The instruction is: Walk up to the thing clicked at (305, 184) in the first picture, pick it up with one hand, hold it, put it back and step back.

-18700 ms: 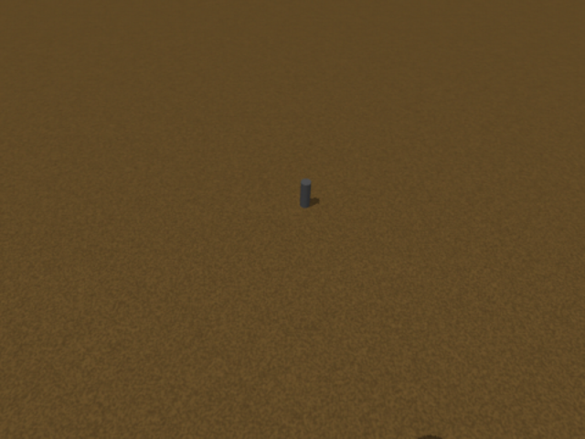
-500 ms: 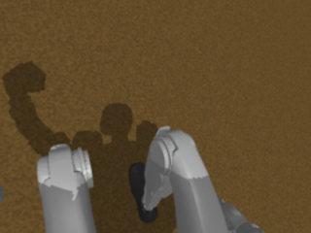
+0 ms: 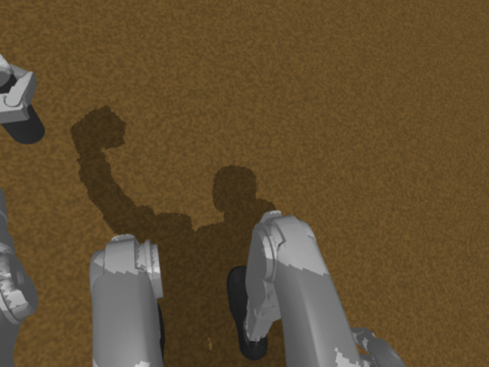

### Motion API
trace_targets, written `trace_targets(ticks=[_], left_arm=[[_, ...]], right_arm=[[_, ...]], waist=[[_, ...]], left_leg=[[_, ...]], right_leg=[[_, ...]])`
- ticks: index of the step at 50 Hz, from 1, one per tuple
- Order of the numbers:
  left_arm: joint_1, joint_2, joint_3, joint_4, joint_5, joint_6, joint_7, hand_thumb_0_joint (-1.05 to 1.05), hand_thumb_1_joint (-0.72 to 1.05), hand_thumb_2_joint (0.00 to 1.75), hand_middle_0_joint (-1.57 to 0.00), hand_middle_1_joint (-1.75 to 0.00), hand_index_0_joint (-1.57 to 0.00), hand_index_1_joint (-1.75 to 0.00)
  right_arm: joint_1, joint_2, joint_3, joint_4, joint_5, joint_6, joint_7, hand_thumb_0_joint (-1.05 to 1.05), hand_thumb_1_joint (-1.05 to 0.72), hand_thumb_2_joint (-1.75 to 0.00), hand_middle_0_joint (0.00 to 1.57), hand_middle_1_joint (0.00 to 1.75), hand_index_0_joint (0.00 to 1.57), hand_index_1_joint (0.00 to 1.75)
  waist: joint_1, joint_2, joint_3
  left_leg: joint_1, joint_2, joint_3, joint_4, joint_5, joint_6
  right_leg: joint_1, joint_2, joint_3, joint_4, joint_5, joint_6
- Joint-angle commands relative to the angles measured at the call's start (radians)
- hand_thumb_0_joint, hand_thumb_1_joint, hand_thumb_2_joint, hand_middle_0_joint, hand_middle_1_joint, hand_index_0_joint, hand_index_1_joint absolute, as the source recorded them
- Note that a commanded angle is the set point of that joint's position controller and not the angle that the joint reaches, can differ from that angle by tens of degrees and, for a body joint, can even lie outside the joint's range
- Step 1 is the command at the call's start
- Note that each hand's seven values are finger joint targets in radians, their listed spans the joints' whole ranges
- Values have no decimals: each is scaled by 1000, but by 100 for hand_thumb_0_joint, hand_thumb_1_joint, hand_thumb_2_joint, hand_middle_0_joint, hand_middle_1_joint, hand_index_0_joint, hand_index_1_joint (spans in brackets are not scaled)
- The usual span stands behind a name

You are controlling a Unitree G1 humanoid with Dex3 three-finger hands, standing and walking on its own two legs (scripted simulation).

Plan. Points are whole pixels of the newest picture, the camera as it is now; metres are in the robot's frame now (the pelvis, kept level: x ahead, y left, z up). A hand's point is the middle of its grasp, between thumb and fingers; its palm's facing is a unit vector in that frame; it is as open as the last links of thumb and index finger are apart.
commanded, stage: settle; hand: left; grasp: from the side
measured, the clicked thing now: (10, 106) +0.51 +0.29 -0.09
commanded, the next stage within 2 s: lift in 0.50 s
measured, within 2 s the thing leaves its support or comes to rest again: neither
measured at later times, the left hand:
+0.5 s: hand (7, 74) +0.51 +0.26 -0.01, palm faces +0.20 -0.98 -0.05, open 5.1 cm
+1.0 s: hand out of the picture +0.50 +0.27 +0.04, palm faces +0.17 -0.98 -0.05, open 5.1 cm
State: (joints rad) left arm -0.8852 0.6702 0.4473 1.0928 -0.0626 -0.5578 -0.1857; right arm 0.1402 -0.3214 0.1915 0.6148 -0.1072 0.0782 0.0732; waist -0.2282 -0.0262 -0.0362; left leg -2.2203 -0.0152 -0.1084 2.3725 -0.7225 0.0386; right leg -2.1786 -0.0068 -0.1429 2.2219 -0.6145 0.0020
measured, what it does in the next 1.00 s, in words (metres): stands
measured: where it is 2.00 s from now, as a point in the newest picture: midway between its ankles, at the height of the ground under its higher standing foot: (201, 347)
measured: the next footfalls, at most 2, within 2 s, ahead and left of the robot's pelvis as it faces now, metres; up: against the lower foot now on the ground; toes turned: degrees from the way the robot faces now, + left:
none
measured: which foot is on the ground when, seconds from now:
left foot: down 0.00-1.00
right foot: down 0.00-1.00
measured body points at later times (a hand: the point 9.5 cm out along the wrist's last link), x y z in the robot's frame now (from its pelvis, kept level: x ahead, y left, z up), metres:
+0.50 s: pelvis +0.00 +0.00 +0.02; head +0.22 +0.08 +0.40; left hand +0.49 +0.32 +0.00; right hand +0.08 -0.27 -0.09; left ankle +0.07 +0.11 -0.32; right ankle +0.12 -0.11 -0.32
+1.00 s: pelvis +0.00 +0.00 +0.04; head +0.21 +0.07 +0.44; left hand +0.48 +0.32 +0.05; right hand +0.09 -0.27 -0.07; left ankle +0.07 +0.11 -0.32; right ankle +0.12 -0.11 -0.32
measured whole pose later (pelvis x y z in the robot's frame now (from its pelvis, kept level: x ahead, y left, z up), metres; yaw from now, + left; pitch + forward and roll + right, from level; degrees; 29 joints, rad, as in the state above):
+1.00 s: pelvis +0.00 +0.00 +0.04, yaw +3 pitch +35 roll -7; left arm -0.83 0.54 0.43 1.00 -0.08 -0.49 -0.21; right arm 0.20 -0.29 0.10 0.64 -0.05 0.04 0.05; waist -0.18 0.01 -0.14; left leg -2.11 -0.02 -0.06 2.21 -0.70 0.04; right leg -2.09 -0.01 -0.09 2.11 -0.62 0.00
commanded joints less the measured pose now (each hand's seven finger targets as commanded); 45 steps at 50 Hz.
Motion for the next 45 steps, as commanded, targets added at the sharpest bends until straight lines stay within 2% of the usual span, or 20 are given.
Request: trace_targets(ticks=[1, 4, 6, 11, 13, 14, 19, 22, 23, 24, 27, 28, 30, 31, 32, 34, 37, 40, 41, 45], left_arm=[[-396, 245, 30, -272, -22, -80, -10, 0, 47, 131, -142, -147, -141, -148], [-368, 239, 41, -233, -16, -70, -7, 0, 47, 132, -142, -148, -142, -149], [-399, 213, 27, -282, -19, -72, -6, 0, 49, 133, -141, -147, -141, -148], [-393, 189, 17, -235, -6, -61, 1, 0, 51, 135, -142, -148, -142, -149], [-399, 191, 17, -245, -5, -62, 5, 0, 52, 135, -142, -147, -141, -149], [-404, 197, 26, -259, -8, -63, 10, 0, 51, 136, -143, -148, -142, -149], [-416, 172, 12, -226, -4, -69, 21, 0, 54, 136, -142, -148, -141, -149], [-431, 185, 15, -228, 5, -76, 27, 0, 57, 137, -141, -147, -140, -149], [-429, 169, 0, -219, 8, -79, 26, 0, 57, 137, -142, -147, -141, -148], [-436, 200, 21, -238, 8, -83, 30, 0, 56, 137, -141, -147, -140, -148], [-443, 171, 3, -230, 12, -81, 33, 0, 57, 136, -140, -146, -139, -147], [-447, 186, 13, -253, 8, -83, 36, 0, 55, 136, -140, -146, -139, -147], [-446, 173, 13, -231, 8, -78, 42, 0, 57, 137, -140, -146, -139, -147], [-460, 177, 9, -245, 10, -79, 45, 0, 60, 129, -143, -148, -145, -146], [-444, 184, 20, -233, 11, -79, 45, 0, 54, 130, -144, -151, -145, -150], [-404, 187, 30, -220, 11, -75, 38, 0, 54, 132, -144, -152, -146, -151], [-414, 186, 28, -287, 3, -75, 18, 0, 54, 131, -142, -151, -144, -149], [-402, 165, 22, -300, -18, -58, -8, 0, 50, 130, -143, -151, -145, -150], [-409, 182, 31, -318, -25, -55, -15, 0, 50, 130, -143, -151, -145, -150], [-369, 135, 8, -321, -41, -28, -34, 0, 51, 132, -143, -152, -145, -150]], right_arm=[[184, -257, -98, -16, -2, -6, -17, 0, -88, -89, 20, 30, 20, 30], [193, -249, -99, -6, 0, -11, -17, 0, -88, -89, 20, 30, 20, 30], [199, -250, -105, -18, 0, -12, -17, 0, -88, -89, 20, 30, 20, 30], [201, -241, -112, -13, 4, -17, -18, 0, -88, -89, 20, 30, 20, 30], [200, -242, -112, -15, 5, -18, -18, 0, -88, -89, 20, 30, 20, 30], [197, -243, -117, -20, 7, -18, -19, 0, -88, -89, 20, 30, 20, 30], [199, -234, -119, -20, 5, -26, -19, 0, -87, -89, 20, 30, 20, 30], [200, -230, -121, -14, 2, -32, -18, 0, -87, -89, 20, 30, 20, 30], [194, -230, -123, -13, 5, -31, -18, 0, -87, -89, 20, 30, 20, 30], [198, -232, -124, -10, 3, -34, -17, 0, -87, -89, 20, 30, 20, 30], [200, -226, -123, -13, 2, -36, -17, 0, -87, -89, 20, 30, 20, 30], [199, -227, -123, -11, 3, -36, -17, 0, -87, -89, 20, 30, 20, 30], [206, -224, -122, -7, 3, -38, -16, 0, -87, -89, 20, 30, 20, 30], [200, -225, -124, -8, 5, -38, -18, 0, -91, -90, 20, 30, 20, 30], [198, -227, -125, -4, 5, -38, -17, 0, -92, -90, 20, 30, 20, 30], [208, -232, -132, -4, 8, -34, -17, 0, -92, -90, 20, 30, 20, 30], [201, -228, -139, -21, 14, -35, -19, 0, -92, -90, 20, 30, 20, 30], [217, -222, -149, -20, 25, -41, -23, 0, -92, -90, 20, 30, 20, 30], [221, -219, -154, -16, 32, -42, -27, 0, -92, -90, 20, 30, 20, 30], [224, -212, -166, -8, 47, -47, -34, 0, -92, -90, 20, 30, 20, 30]], waist=[[-3, 353, -729], [3, 349, -727], [1, 370, -752], [-7, 348, -717], [-4, 347, -711], [10, 348, -723], [-10, 293, -715], [-8, 287, -716], [-8, 291, -693], [6, 308, -713], [-3, 311, -749], [6, 315, -759], [0, 316, -768], [0, 313, -754], [5, 327, -732], [13, 322, -740], [31, 344, -807], [28, 346, -848], [31, 326, -845], [41, 320, -803]], left_leg=[[482, 15, 2, -319, 241, -23], [496, 15, 8, -324, 260, -23], [526, 15, -1, -339, 272, -27], [507, 12, 4, -353, 237, -23], [502, 11, 2, -360, 233, -25], [509, 11, -2, -371, 210, -24], [455, 5, 19, -362, 169, -12], [444, 3, 30, -359, 156, -11], [451, 4, 22, -376, 139, -12], [461, 4, 24, -381, 134, -15], [489, 4, 27, -374, 177, -17], [490, 3, 28, -375, 175, -16], [498, 2, 31, -367, 211, -16], [491, 2, 27, -378, 194, -16], [494, 3, 23, -386, 193, -19], [517, 3, 19, -399, 189, -19], [553, 2, 23, -411, 212, -22], [579, -1, 29, -418, 254, -22], [565, -2, 32, -422, 228, -17], [590, 0, 23, -465, 193, -19]], right_leg=[[407, 36, -3, -179, 195, -46], [402, 33, 2, -182, 204, -47], [395, 31, -3, -179, 209, -51], [385, 28, 3, -199, 186, -49], [391, 26, 2, -198, 181, -49], [376, 26, 4, -198, 159, -51], [421, 29, 13, -228, 139, -42], [437, 30, 20, -240, 128, -39], [403, 27, 17, -237, 111, -43], [415, 30, 20, -237, 104, -44], [430, 29, 20, -235, 140, -44], [437, 29, 23, -235, 139, -45], [447, 28, 23, -234, 173, -44], [429, 27, 24, -235, 155, -45], [415, 25, 22, -229, 152, -47], [410, 25, 20, -240, 147, -47], [439, 24, 26, -238, 164, -50], [471, 21, 30, -247, 200, -51], [471, 22, 36, -258, 177, -50], [447, 17, 42, -286, 145, -53]])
